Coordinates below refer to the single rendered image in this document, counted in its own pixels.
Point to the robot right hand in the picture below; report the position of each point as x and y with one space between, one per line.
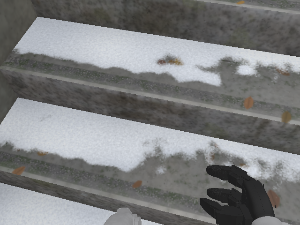
243 208

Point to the robot right forearm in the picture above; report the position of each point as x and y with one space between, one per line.
267 220

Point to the robot left shin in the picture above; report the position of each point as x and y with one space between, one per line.
123 210

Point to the robot left thigh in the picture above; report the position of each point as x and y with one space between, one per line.
123 219

